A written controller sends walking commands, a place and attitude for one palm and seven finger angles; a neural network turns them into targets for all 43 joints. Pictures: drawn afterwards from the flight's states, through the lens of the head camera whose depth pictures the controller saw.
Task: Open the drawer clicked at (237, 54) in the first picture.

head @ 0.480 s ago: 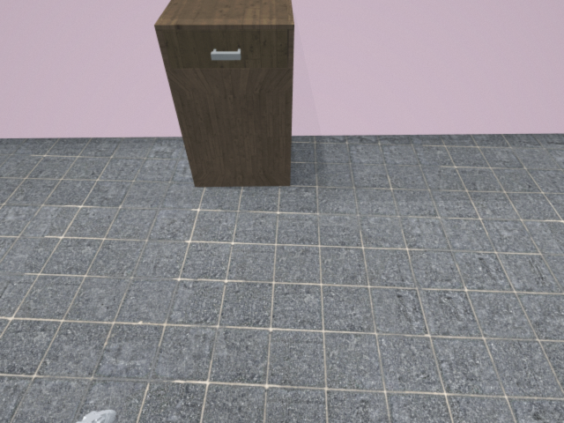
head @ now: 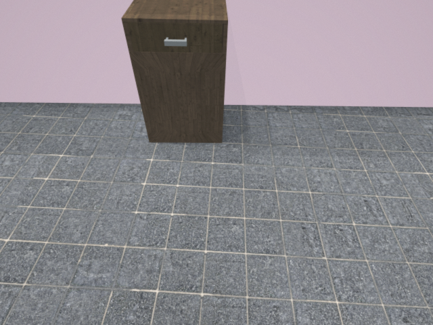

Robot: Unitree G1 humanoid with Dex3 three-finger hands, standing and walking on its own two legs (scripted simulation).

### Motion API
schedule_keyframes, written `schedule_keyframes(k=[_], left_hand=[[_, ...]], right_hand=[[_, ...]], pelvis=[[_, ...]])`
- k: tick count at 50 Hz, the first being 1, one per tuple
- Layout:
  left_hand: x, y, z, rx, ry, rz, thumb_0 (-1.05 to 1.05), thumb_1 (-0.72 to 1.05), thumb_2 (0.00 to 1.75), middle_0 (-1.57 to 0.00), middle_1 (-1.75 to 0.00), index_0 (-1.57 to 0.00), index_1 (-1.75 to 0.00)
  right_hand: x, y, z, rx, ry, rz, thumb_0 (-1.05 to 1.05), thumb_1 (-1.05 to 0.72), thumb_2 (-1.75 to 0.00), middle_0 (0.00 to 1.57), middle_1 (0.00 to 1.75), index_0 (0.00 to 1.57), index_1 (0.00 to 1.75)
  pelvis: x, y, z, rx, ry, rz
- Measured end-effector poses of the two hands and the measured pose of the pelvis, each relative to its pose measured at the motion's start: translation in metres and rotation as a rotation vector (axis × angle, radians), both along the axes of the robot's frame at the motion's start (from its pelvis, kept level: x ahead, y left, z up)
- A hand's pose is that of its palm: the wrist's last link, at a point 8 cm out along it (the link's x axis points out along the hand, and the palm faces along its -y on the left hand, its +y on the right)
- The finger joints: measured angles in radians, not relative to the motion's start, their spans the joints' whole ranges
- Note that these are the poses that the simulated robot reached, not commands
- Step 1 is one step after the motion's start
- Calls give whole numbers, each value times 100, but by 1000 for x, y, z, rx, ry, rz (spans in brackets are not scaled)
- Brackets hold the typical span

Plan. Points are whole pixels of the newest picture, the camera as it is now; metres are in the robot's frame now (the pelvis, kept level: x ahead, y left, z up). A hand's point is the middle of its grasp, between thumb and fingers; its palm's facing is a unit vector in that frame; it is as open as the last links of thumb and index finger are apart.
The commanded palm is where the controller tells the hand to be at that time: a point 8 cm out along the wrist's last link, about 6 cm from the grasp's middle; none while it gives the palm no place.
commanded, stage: stand and wait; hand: left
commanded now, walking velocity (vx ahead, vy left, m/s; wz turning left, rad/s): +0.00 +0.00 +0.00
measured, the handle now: (176, 41) +1.36 +0.28 -0.06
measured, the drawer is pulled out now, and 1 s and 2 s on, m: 0.00 0.00 0.00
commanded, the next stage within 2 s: look at it before walking up in 0.34 s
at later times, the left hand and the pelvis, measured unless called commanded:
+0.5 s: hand out of the picture +0.07 +0.25 -0.15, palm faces -0.03 -0.94 -0.33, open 7.4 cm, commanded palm none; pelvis +0.00 +0.00 +0.00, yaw +0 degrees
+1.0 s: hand out of the picture +0.08 +0.25 -0.15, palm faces -0.03 -0.94 -0.33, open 7.4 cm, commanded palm none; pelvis +0.00 +0.00 +0.00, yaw -1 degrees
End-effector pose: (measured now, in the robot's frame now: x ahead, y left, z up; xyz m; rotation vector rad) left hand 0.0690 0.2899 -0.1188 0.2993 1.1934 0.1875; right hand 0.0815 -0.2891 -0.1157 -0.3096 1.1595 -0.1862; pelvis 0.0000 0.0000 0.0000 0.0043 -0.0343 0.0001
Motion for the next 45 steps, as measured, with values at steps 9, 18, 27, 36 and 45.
schedule_keyframes(k=[9,18,27,36,45], left_hand=[[-13,7,1,12,38,7,1,90,90,-21,-30,-21,-30],[-9,8,2,11,31,-2,1,90,90,-21,-30,-21,-30],[0,5,3,4,12,-15,1,90,90,-21,-30,-21,-30],[5,4,2,2,8,-17,1,90,90,-21,-30,-21,-30],[5,6,3,6,10,-16,1,90,90,-21,-30,-21,-30]], right_hand=[[-19,-3,-2,-5,52,-14,1,-91,-90,20,30,20,30],[-22,0,-3,3,58,-19,1,-91,-90,20,30,20,30],[-15,3,-1,8,40,-17,1,-90,-90,20,30,20,30],[-10,2,1,3,32,-18,1,-90,-90,20,30,20,30],[-8,1,2,0,29,-20,1,-91,-90,20,30,20,30]], pelvis=[[-4,2,1,0,3,0],[-5,3,2,0,2,-2],[-4,4,3,0,4,-5],[-1,5,3,0,4,-7],[1,5,4,0,0,-8]])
